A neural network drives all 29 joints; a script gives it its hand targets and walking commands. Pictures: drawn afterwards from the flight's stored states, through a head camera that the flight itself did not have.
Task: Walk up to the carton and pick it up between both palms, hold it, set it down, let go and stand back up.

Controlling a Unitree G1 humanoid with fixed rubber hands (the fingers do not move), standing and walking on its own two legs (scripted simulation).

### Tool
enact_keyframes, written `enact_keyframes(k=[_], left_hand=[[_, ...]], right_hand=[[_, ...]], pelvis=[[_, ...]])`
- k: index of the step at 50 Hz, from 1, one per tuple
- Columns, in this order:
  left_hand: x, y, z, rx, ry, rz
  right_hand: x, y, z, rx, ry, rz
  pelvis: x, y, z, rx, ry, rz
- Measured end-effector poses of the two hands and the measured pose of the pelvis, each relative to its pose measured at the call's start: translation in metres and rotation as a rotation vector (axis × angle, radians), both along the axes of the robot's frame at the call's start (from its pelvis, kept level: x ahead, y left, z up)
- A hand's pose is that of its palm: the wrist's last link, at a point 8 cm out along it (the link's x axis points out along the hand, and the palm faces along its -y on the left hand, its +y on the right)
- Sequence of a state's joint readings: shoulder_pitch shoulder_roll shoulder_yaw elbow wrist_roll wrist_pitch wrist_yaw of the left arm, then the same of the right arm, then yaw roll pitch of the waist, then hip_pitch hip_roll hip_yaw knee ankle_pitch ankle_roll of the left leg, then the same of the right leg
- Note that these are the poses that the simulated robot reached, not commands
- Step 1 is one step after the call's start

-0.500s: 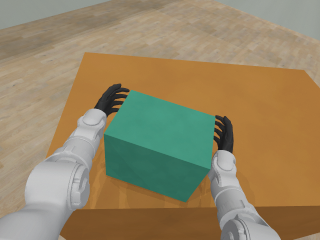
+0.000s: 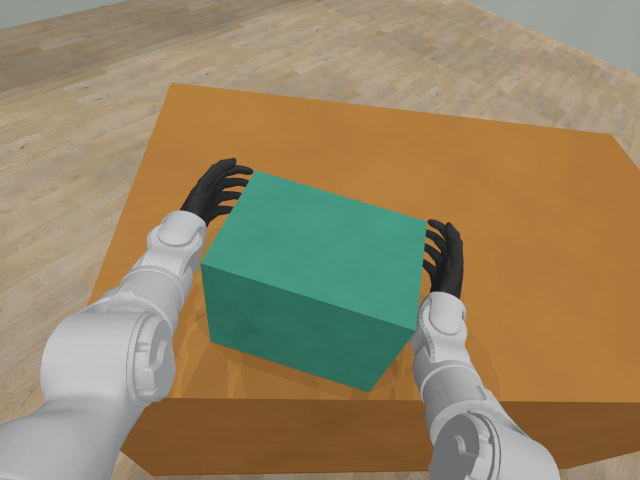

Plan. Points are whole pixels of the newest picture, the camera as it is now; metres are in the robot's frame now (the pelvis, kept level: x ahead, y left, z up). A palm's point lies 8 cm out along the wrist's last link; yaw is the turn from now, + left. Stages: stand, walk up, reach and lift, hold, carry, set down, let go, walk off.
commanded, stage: set down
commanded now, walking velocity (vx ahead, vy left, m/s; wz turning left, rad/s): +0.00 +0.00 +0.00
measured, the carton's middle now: (313, 284) +0.39 -0.01 +0.01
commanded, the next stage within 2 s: none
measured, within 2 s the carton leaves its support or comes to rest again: neither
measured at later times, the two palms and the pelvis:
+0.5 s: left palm (198, 215) +0.45 +0.14 +0.07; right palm (442, 288) +0.36 -0.18 +0.05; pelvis -0.01 +0.00 +0.00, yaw +0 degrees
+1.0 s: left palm (198, 216) +0.45 +0.14 +0.06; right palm (442, 288) +0.36 -0.18 +0.05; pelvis -0.01 +0.00 +0.00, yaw +0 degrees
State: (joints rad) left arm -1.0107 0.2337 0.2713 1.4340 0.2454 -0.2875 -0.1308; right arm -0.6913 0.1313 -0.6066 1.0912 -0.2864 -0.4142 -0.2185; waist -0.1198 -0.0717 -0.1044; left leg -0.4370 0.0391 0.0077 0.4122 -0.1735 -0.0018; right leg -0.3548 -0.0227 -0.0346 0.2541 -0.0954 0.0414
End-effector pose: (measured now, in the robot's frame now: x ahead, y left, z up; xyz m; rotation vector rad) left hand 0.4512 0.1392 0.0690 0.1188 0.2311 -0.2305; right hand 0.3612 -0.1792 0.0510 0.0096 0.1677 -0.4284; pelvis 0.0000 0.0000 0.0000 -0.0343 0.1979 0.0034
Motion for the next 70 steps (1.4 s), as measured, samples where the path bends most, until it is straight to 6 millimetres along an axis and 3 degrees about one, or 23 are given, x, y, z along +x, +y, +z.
enact_keyframes(k=[55, 65, 70], left_hand=[[-0.004, 0.003, -0.008, 0.001, 0.017, 0.002], [0.006, 0.007, -0.036, -0.002, 0.081, 0.099], [0.014, 0.004, -0.038, -0.01, 0.05, 0.085]], right_hand=[[-0.003, 0.001, -0.004, -0.039, -0.043, 0.004], [-0.012, -0.001, -0.05, 0.054, 0.141, -0.017], [-0.011, -0.004, -0.056, 0.085, 0.107, -0.042]], pelvis=[[-0.006, -0.001, -0.001, 0.009, -0.012, -0.003], [0.0, 0.002, -0.012, -0.012, 0.093, -0.027], [0.003, 0.006, -0.02, -0.026, 0.137, -0.028]])
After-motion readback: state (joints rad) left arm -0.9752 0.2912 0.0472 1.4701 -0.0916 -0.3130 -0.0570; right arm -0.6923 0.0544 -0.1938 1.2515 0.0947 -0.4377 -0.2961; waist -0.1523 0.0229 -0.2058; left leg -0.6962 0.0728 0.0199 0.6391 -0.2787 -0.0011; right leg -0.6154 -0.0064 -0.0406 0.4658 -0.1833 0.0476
